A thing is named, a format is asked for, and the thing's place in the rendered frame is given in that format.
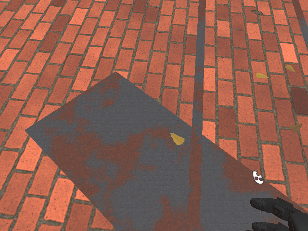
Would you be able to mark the right robot hand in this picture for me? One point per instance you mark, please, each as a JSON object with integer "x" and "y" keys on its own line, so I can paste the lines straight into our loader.
{"x": 281, "y": 208}

